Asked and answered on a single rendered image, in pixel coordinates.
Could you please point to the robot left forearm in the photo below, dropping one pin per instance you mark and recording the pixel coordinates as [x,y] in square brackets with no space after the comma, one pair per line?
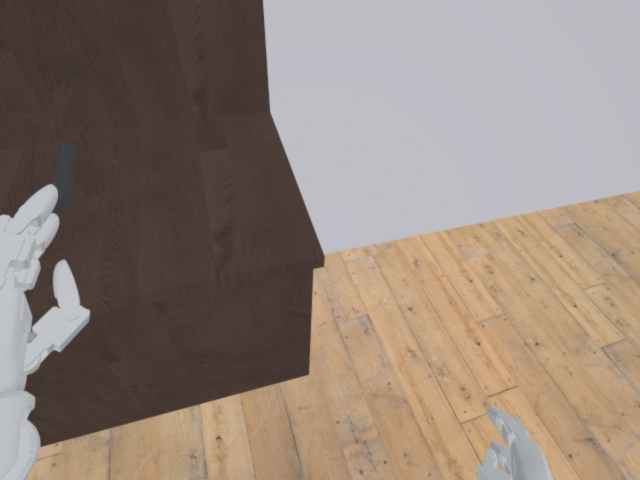
[19,438]

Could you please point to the robot right hand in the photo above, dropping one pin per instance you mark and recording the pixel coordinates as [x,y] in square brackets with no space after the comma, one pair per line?
[525,459]

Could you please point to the tap lever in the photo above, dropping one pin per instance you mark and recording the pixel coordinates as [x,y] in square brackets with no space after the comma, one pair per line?
[63,177]

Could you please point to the robot left hand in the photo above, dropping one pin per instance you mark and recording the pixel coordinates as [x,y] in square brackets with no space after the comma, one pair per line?
[23,239]

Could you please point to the counter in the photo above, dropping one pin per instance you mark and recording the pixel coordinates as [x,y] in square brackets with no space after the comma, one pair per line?
[188,237]

